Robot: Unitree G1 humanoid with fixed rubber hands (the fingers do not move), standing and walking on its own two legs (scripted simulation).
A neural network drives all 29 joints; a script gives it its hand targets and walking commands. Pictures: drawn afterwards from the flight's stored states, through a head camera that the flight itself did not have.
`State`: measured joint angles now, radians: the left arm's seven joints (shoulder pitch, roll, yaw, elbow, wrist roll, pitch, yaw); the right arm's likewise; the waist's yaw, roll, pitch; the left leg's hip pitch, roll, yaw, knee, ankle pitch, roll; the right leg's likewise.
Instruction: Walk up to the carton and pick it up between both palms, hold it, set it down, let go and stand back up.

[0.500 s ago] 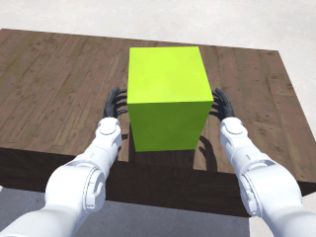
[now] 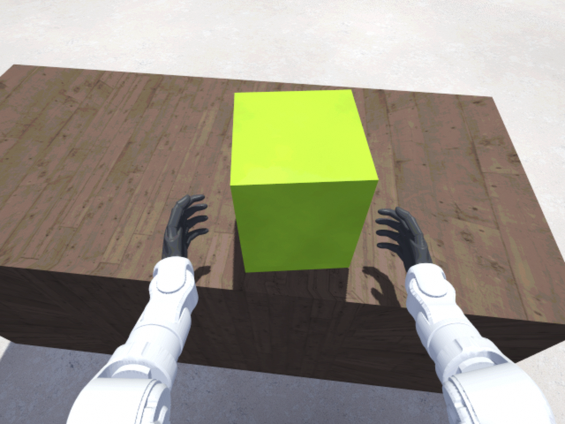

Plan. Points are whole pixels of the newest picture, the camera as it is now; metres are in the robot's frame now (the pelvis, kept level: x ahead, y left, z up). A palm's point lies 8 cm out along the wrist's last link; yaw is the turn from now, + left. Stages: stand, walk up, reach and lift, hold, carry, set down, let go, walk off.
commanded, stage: set down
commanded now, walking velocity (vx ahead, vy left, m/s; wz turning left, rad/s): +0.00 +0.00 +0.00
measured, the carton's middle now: (295, 185) +0.51 +0.02 +0.00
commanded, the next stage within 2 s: none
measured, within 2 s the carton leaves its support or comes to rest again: neither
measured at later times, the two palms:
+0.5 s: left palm (148, 291) +0.28 +0.21 +0.02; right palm (436, 308) +0.30 -0.19 +0.00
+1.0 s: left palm (141, 335) +0.22 +0.20 +0.03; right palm (461, 364) +0.22 -0.21 +0.00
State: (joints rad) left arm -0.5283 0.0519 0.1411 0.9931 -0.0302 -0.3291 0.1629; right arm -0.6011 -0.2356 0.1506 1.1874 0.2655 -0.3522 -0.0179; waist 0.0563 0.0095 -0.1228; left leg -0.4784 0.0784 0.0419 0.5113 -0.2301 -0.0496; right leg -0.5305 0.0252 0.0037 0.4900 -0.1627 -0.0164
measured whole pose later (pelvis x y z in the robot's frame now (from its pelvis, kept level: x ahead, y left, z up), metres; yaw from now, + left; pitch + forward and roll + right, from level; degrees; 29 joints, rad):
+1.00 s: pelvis +0.01 +0.00 +0.01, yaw +0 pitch -3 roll -1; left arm 0.19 0.05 -0.03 0.17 -0.03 -0.02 0.19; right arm 0.19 -0.26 0.03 0.48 0.27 -0.26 0.09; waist 0.06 -0.02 0.00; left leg -0.09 0.08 0.04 0.36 -0.22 -0.05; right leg -0.13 0.03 0.00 0.33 -0.15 -0.02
